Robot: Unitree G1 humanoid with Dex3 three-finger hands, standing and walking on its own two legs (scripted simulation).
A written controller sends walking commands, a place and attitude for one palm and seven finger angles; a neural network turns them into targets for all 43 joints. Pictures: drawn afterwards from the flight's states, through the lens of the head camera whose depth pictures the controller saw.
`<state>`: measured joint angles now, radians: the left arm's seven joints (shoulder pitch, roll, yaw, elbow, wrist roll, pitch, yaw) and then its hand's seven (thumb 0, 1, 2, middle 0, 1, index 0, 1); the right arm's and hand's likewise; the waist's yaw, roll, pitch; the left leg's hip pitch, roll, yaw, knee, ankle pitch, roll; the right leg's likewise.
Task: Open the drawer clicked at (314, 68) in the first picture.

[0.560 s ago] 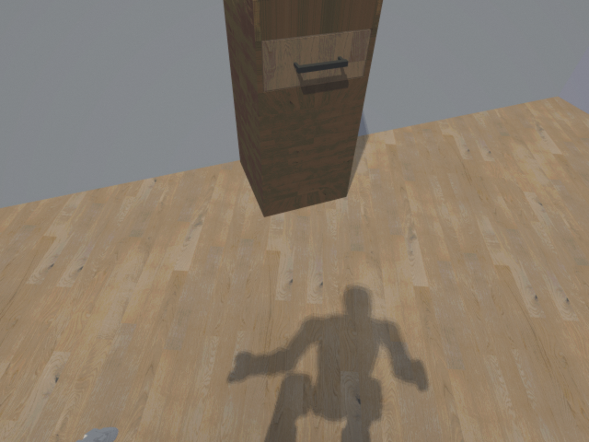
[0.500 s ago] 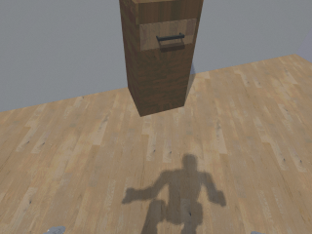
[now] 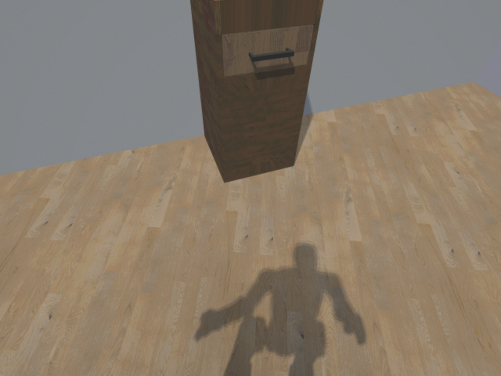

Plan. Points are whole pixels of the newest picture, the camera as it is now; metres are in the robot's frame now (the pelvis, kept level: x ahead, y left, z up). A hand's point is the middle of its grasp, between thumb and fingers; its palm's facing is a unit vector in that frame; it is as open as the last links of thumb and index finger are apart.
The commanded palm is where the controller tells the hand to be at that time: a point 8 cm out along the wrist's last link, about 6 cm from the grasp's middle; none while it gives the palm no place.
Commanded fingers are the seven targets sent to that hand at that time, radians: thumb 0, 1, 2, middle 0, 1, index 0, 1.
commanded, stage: stand and wait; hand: left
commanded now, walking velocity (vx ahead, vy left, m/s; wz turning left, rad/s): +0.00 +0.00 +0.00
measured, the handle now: (271, 53) +1.29 -0.01 -0.06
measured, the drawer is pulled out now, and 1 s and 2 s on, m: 0.00 0.00 0.00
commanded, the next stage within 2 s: look at it before walking up in 0.26 s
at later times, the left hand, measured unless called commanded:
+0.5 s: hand out of the picture +0.07 +0.23 -0.15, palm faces -0.04 -0.94 -0.33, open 7.4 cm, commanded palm none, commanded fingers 0.00 0.90 0.90 -0.20 -0.30 -0.20 -0.30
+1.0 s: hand out of the picture +0.09 +0.24 -0.15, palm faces -0.04 -0.94 -0.33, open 7.4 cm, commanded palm none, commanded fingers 0.00 0.90 0.90 -0.20 -0.30 -0.20 -0.30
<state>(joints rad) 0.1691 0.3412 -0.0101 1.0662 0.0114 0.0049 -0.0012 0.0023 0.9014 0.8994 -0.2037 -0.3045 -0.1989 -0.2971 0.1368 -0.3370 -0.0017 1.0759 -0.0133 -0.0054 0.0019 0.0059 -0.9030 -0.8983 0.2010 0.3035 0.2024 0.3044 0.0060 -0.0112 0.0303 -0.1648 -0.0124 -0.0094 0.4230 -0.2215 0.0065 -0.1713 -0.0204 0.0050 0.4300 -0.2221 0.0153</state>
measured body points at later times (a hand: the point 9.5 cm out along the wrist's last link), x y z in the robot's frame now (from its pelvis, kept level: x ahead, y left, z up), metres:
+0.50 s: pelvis +0.00 -0.01 +0.00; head +0.00 -0.01 +0.45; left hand +0.08 +0.28 -0.13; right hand +0.07 -0.30 -0.13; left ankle +0.01 +0.12 -0.74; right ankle +0.01 -0.13 -0.74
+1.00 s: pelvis +0.01 -0.01 +0.00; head +0.01 -0.01 +0.45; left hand +0.09 +0.28 -0.13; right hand +0.09 -0.31 -0.13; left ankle +0.01 +0.12 -0.74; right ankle +0.01 -0.13 -0.74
